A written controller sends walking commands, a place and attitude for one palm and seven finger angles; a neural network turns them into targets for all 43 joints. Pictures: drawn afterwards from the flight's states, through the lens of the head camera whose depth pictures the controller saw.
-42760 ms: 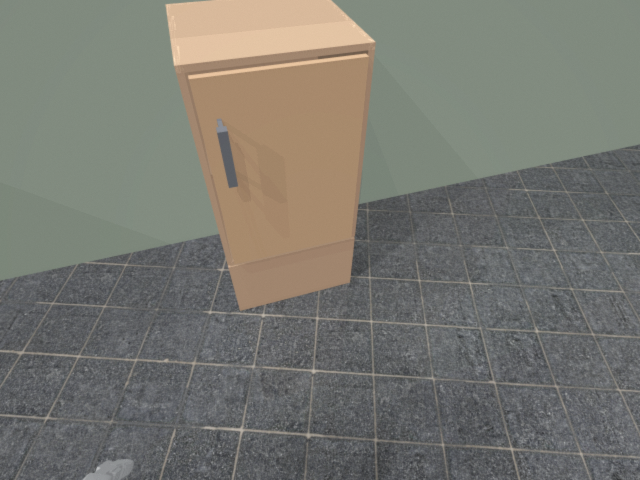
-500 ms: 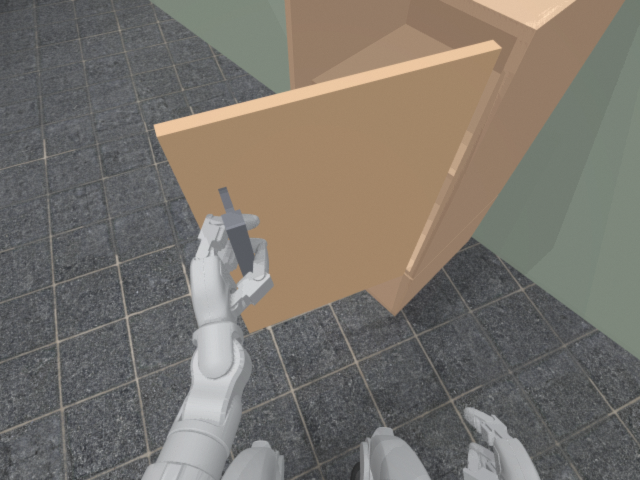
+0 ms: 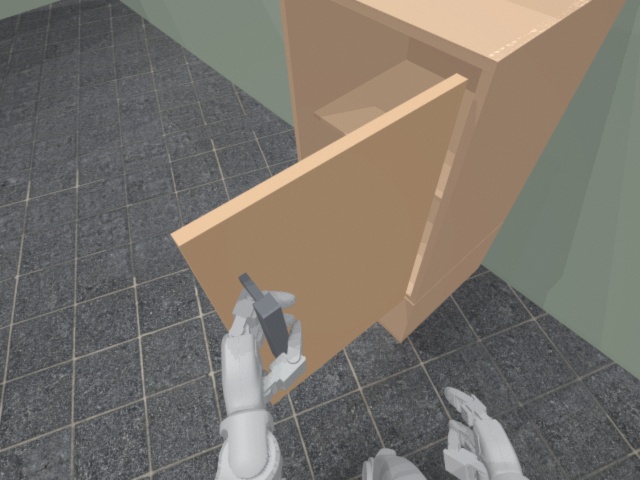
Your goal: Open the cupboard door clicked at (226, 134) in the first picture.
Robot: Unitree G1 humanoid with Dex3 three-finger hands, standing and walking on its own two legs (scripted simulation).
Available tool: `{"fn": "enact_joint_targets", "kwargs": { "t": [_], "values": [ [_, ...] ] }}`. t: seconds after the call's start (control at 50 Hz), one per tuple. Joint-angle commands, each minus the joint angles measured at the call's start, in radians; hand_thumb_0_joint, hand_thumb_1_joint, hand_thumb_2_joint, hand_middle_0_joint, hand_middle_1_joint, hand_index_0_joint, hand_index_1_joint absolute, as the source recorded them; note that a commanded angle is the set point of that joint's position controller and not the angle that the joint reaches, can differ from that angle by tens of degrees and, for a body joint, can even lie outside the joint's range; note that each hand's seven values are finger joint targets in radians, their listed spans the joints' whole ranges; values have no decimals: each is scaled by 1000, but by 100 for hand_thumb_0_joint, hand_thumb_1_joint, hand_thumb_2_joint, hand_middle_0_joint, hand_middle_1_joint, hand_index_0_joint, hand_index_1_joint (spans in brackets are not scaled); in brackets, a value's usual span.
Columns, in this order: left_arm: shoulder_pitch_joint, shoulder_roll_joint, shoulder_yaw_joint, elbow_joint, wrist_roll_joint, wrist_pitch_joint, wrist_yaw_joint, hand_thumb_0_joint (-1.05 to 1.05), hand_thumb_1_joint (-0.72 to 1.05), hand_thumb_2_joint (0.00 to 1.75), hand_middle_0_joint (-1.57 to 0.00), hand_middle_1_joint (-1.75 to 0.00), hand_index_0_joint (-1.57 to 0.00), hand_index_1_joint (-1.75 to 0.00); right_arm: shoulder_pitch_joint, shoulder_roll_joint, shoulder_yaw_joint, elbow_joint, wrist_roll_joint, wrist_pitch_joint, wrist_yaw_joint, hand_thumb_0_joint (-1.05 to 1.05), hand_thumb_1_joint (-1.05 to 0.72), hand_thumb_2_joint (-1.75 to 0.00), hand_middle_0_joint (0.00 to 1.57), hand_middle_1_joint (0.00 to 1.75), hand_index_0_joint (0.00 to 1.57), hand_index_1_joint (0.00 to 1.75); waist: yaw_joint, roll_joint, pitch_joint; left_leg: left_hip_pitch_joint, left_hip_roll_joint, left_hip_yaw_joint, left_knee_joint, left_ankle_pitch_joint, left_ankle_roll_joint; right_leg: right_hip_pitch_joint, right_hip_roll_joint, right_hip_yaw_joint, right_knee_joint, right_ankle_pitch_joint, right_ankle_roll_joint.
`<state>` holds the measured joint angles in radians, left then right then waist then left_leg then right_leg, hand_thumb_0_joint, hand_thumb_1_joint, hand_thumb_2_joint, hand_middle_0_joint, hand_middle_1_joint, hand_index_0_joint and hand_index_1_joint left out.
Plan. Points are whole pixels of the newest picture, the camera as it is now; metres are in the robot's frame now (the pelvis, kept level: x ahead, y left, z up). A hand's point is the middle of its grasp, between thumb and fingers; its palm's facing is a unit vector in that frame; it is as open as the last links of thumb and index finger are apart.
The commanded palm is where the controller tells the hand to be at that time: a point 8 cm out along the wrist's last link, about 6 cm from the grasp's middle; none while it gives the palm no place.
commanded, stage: pull the door open along its arc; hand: left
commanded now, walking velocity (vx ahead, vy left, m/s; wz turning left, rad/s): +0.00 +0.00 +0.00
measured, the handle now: (266, 320) +0.31 +0.08 +0.02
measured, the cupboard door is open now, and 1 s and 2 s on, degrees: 87 81 88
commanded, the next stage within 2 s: open thumb and fingers to let go in 0.02 s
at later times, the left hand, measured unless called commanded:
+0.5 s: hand (275, 344) +0.28 +0.06 +0.02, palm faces +0.31 -0.95 -0.04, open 9.7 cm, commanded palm +0.23 +0.09 +0.02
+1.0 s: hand (276, 341) +0.28 +0.06 +0.02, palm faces +0.20 -0.98 -0.06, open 15.2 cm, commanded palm +0.23 +0.08 +0.02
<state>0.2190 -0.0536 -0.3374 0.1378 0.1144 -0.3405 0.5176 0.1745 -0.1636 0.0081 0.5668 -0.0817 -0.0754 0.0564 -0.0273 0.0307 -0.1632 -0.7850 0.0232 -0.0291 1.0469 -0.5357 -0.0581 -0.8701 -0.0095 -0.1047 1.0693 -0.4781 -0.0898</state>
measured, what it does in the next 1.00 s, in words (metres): stands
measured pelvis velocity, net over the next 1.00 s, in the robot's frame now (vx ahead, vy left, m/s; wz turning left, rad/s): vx -0.02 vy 0.04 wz -0.03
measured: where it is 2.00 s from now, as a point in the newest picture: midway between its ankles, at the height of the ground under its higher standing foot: outside the picture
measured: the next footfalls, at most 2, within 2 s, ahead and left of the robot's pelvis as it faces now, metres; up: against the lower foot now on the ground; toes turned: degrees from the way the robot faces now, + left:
none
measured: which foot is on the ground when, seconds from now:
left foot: down 0.00-1.00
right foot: down 0.00-1.00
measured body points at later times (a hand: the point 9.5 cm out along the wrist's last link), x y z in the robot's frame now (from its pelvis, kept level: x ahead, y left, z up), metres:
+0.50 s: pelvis -0.02 +0.00 -0.01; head +0.06 -0.03 +0.43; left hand +0.26 +0.11 +0.03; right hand +0.15 -0.22 -0.13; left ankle -0.01 +0.16 -0.66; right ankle +0.03 -0.06 -0.66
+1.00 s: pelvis -0.02 +0.04 -0.01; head +0.04 +0.02 +0.43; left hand +0.27 +0.11 +0.03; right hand +0.17 -0.17 -0.11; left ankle -0.01 +0.16 -0.66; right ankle +0.03 -0.06 -0.66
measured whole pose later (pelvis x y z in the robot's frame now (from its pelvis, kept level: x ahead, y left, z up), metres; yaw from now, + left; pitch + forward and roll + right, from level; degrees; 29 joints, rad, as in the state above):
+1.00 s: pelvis -0.02 +0.04 -0.01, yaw -2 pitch +16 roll +0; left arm 0.01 -0.09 -0.35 0.25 0.12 -0.27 0.61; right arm 0.14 -0.16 0.02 0.58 -0.08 -0.11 0.05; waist 0.00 0.03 -0.16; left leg -0.88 -0.02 -0.04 1.16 -0.56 -0.01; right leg -0.95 -0.02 -0.07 1.13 -0.46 -0.04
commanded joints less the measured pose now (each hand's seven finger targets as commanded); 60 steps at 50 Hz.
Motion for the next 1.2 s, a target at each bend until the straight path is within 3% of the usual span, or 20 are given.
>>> {"fn": "enact_joint_targets", "kwargs": {
  "t": [0.0,0.08,0.1,0.16,0.28,0.34,0.5,0.54,0.7,0.8,0.9,0.96,1.0,1.02,1.04,1.06,1.08,1.1,1.14,1.18],
  "values": [
    [89,-229,-18,-272,-4,-53,34,0,90,90,-40,-135,-40,-135,-85,-62,-16,-168,13,-72,-2,0,-90,-90,20,30,20,30,25,-123,-235,-32,-70,21,-46,193,41,354,-52,168,-235,355,80],
    [-69,-167,48,-226,2,-46,53,0,90,90,-40,-135,-40,-135,-73,-70,-18,-153,6,-77,-19,0,-90,-90,20,30,20,30,4,-135,-199,-93,-74,8,-6,139,38,321,-72,235,-257,277,91],
    [-163,-133,88,-201,-1,-50,64,0,90,90,-40,-135,-40,-135,-70,-74,-17,-141,4,-77,-26,0,-90,-90,20,30,20,30,-8,-150,-181,-120,-73,5,8,119,39,306,-79,252,-262,238,96],
    [-189,-140,117,-158,-22,-63,73,0,69,81,-38,-133,-38,-133,-82,-73,-22,-130,2,-82,-34,0,-90,-90,20,30,20,30,4,-173,-213,-160,-77,-5,23,94,37,326,-91,283,-263,201,101],
    [-202,-143,84,-177,1,-70,48,0,27,63,-35,-128,-35,-128,-51,-86,-36,-141,0,-73,-39,0,-90,-90,20,30,20,30,-1,-155,-316,-167,-74,0,23,131,44,384,-97,285,-225,300,107],
    [-223,-138,75,-185,-1,-70,32,0,6,54,-34,-126,-34,-126,-40,-94,-40,-141,2,-72,-45,0,-90,-90,20,30,20,30,-14,-187,-312,-178,-70,-5,26,125,46,387,-100,286,-229,301,111],
    [-287,-176,34,-177,12,-73,57,0,-50,30,-30,-120,-30,-120,-44,-98,-42,-142,7,-85,-49,0,-90,-90,20,30,20,30,-17,-146,-288,-119,-67,1,9,114,56,272,-64,204,-215,125,84],
    [-279,-202,14,-158,21,-64,72,0,-50,30,-30,-120,-30,-120,-41,-97,-40,-142,6,-89,-45,0,-90,-90,20,30,20,30,-11,-116,-281,-89,-66,2,-5,135,57,240,-47,162,-194,129,70],
    [-294,-261,-20,-138,23,-24,107,0,-50,30,-23,-80,-23,-80,-50,-96,-35,-149,7,-90,-27,0,-90,-90,20,30,20,30,3,-99,-282,-20,-59,3,-49,175,57,202,-10,71,-154,155,53],
    [-340,-288,-41,-125,25,-10,116,0,-50,30,-19,-55,-19,-55,-71,-97,-28,-142,7,-91,-17,0,-90,-90,20,30,20,30,-1,-86,-239,-10,-54,-5,-57,168,58,157,0,50,-142,126,48],
    [-379,-284,-23,-105,21,1,128,0,-50,30,-15,-30,-15,-30,-89,-96,-24,-136,6,-84,-12,0,-90,-90,20,30,20,30,13,-76,-255,-5,-56,-9,-59,165,56,148,5,42,-127,111,44],
    [-353,-297,-26,-111,15,13,127,0,-50,30,-15,-30,-15,-30,-97,-91,-25,-142,8,-75,-6,0,-90,-90,20,30,20,30,27,-59,-290,8,-55,-5,-61,197,53,167,7,36,-114,150,41],
    [-368,-318,-45,-112,14,17,124,0,-50,30,-15,-30,-15,-30,-94,-90,-25,-139,8,-73,-5,0,-90,-90,20,30,20,30,12,-89,-279,8,-54,-8,-57,202,54,165,7,34,-117,161,45],
    [-354,-312,-37,-106,12,19,122,0,-50,30,-15,-30,-15,-30,-98,-92,-24,-141,9,-71,-5,0,-90,-90,20,30,20,30,19,-92,-279,2,-54,-11,-59,201,53,166,9,33,-114,156,43],
    [-360,-187,-286,-180,129,-29,-102,0,-50,30,-15,-30,-15,-30,20,-138,-38,-134,13,-70,-4,0,-90,-90,20,30,20,30,-110,-131,-206,10,-46,-6,-17,211,81,143,-11,74,-111,259,46],
    [-374,-117,-202,-228,84,-77,-218,0,-50,30,-15,-30,-15,-30,16,-130,-45,-163,22,-75,-8,0,-90,-90,20,30,20,30,-68,-98,-286,-7,-58,-1,-10,219,85,202,-22,86,-97,302,43],
    [-350,-72,-177,-245,62,-102,-292,0,-50,30,-15,-30,-15,-30,14,-132,-43,-174,24,-73,-15,0,-90,-90,20,30,20,30,-46,-90,-335,-5,-63,-1,-9,232,86,253,-25,97,-82,340,41],
    [-331,-58,-170,-268,39,-116,-352,0,-50,30,-15,-30,-15,-30,10,-129,-42,-190,29,-77,-19,0,-90,-90,20,30,20,30,-43,-85,-346,-8,-63,-4,-8,232,86,261,-26,99,-75,347,43],
    [-308,-60,-144,-303,-24,-122,-431,0,-50,30,-15,-30,-15,-30,6,-128,-35,-222,42,-84,-27,0,-90,-90,20,30,20,30,-38,-68,-320,-15,-64,-6,-6,204,84,227,-23,97,-72,290,43],
    [-280,-94,-130,-299,-83,-107,-445,0,-50,30,-15,-30,-15,-30,-11,-127,-27,-250,57,-89,-34,0,-90,-90,20,30,20,30,-39,-69,-243,-27,-65,-9,-19,137,83,171,-18,88,-95,170,46]
  ]
}}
